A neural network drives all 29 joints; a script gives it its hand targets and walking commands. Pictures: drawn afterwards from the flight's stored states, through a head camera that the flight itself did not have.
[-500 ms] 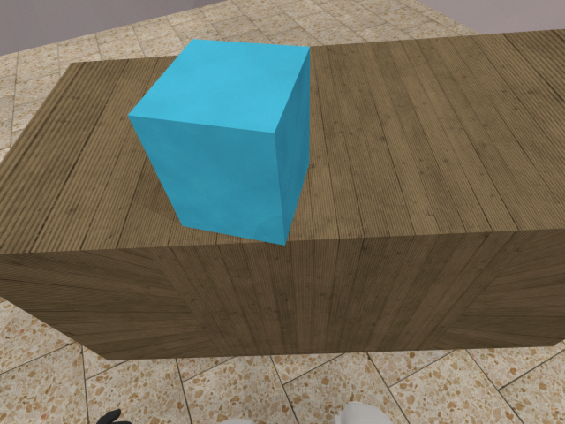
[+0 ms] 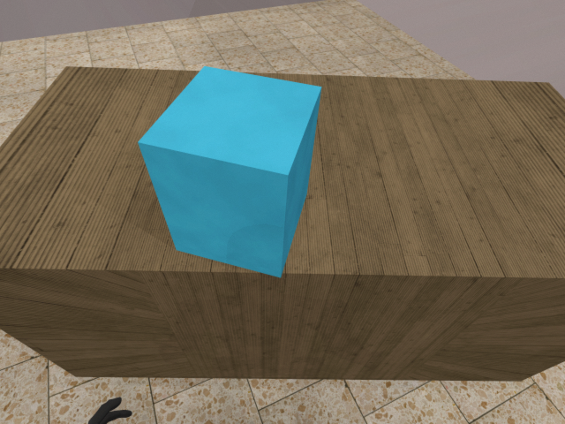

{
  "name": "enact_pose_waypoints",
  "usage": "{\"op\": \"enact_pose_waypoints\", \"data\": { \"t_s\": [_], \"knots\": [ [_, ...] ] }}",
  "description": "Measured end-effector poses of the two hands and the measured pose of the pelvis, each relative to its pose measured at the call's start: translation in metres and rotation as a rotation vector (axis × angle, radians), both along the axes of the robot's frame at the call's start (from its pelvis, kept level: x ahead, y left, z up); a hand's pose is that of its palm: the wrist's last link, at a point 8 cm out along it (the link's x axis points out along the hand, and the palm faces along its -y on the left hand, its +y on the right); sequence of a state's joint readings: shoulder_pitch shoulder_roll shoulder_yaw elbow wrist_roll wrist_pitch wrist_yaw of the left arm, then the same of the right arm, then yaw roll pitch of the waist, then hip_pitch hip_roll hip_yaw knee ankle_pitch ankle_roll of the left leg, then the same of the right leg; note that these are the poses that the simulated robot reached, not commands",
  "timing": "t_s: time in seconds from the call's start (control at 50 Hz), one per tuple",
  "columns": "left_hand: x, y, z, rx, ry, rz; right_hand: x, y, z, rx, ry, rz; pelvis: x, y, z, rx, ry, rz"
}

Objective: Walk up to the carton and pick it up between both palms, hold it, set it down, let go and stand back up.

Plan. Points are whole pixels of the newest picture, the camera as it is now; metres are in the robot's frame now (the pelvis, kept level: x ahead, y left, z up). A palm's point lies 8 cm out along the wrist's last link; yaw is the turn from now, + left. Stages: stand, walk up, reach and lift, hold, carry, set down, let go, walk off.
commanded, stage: walk up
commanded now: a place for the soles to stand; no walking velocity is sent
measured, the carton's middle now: (243, 174) +0.49 +0.08 +0.06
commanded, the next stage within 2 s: none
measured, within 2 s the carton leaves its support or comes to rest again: neither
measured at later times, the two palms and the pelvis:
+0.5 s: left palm out of the picture +0.06 +0.28 -0.12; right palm out of the picture +0.08 -0.30 -0.12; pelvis +0.00 -0.01 +0.00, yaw +2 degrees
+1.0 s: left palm out of the picture +0.09 +0.42 -0.14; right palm (411, 412) +0.16 -0.19 -0.12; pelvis +0.06 +0.10 -0.01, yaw +5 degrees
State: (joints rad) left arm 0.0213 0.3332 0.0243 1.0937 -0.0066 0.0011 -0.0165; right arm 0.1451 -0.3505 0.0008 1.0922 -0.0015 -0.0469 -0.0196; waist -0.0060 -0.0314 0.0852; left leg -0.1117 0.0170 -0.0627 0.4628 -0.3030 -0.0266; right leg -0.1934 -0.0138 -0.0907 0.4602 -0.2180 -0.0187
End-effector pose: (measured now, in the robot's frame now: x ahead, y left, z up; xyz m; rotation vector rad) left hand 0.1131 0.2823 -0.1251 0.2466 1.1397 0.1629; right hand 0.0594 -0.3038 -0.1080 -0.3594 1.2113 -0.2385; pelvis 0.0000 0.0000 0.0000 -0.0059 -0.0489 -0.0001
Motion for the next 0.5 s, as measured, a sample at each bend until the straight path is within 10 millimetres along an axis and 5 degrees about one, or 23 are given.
{"op": "enact_pose_waypoints", "data": {
  "t_s": [0.24, 0.5],
  "knots": [
    [-0.03, 0.012, 0.016, 0.055, 0.04, 0.072, 0.044, 0.014, -0.008, 0.066, -0.067, 0.064, 0.002, -0.004, 0.004, 0.004, -0.009, 0.017],
    [-0.055, 0.002, 0.006, 0.033, 0.097, 0.089, 0.019, 0.003, -0.012, 0.05, 0.036, 0.058, 0.001, -0.007, 0.003, 0.001, -0.001, 0.03]
  ]
}}
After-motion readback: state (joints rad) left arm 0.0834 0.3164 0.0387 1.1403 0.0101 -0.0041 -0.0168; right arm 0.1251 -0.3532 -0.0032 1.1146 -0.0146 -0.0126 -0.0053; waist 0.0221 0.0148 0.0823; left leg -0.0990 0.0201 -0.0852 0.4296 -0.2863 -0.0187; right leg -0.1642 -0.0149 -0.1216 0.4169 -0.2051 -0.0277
